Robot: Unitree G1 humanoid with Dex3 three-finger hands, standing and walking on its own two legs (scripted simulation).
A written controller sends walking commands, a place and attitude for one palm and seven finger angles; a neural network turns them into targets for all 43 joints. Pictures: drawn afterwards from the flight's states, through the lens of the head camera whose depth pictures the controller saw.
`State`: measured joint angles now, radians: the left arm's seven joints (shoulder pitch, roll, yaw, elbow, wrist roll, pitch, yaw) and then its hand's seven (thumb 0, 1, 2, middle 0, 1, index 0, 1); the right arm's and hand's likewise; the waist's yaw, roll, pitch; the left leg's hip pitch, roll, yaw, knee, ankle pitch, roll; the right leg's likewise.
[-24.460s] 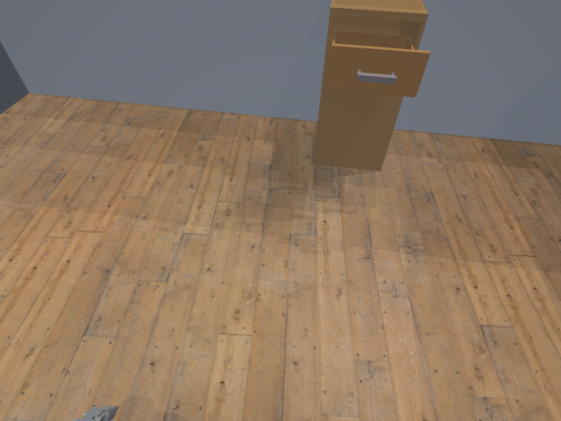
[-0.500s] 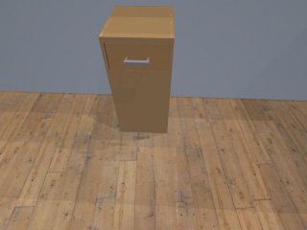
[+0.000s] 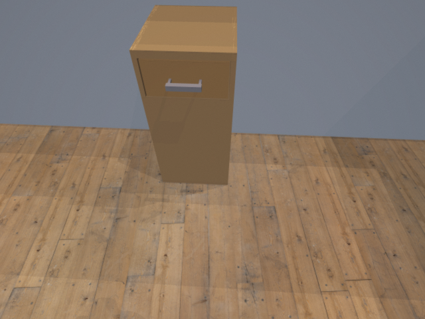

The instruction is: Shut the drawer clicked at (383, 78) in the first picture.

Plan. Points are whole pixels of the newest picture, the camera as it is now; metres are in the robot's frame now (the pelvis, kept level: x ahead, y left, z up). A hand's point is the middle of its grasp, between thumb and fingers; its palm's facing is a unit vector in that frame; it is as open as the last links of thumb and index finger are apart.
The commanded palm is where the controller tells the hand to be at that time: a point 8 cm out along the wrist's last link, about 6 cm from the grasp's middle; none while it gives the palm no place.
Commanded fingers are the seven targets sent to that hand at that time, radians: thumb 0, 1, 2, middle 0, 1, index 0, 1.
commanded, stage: look to check the result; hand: left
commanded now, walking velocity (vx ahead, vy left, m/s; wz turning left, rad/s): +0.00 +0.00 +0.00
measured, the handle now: (184, 84) +0.91 +0.16 -0.08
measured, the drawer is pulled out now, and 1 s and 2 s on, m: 0.00 0.00 0.00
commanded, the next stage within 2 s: stand and wait in 0.36 s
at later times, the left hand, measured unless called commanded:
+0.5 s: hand out of the picture +0.03 +0.18 -0.17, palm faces +0.03 -0.97 -0.23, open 7.4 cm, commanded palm none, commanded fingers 0.00 0.90 0.90 -0.20 -0.30 -0.20 -0.30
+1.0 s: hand out of the picture +0.05 +0.20 -0.16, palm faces +0.01 -0.97 -0.26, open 7.4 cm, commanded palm none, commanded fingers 0.00 0.90 0.90 -0.20 -0.30 -0.20 -0.30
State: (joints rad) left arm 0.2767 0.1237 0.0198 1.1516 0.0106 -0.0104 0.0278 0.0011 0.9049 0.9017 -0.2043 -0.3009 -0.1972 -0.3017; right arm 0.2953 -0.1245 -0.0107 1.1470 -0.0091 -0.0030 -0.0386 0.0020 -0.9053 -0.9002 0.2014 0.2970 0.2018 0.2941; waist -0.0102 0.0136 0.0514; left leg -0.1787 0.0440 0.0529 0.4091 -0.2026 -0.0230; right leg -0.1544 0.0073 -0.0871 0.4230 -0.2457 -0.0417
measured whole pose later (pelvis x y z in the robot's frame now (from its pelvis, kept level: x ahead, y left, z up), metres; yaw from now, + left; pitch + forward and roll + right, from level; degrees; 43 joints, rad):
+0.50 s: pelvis +0.01 -0.01 +0.00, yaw +0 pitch -2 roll +0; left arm 0.22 0.18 0.03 1.14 0.01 -0.02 0.02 0.00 0.90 0.90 -0.20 -0.30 -0.20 -0.30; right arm 0.24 -0.18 -0.01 1.14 -0.01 0.00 -0.04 0.00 -0.90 -0.90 0.20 0.30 0.20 0.29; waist -0.01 0.02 0.05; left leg -0.15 0.06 0.05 0.38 -0.20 -0.04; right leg -0.12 0.02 -0.09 0.38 -0.24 -0.05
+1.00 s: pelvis +0.01 +0.00 +0.00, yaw +0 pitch -2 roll +0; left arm 0.18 0.22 0.03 1.14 0.01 -0.02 0.01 0.00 0.90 0.90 -0.21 -0.30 -0.20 -0.30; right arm 0.20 -0.23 -0.01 1.14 -0.01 -0.01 -0.03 0.00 -0.90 -0.90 0.20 0.30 0.20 0.29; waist -0.01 0.01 0.05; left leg -0.13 0.05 0.05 0.35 -0.19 -0.03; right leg -0.10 0.02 -0.09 0.35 -0.23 -0.05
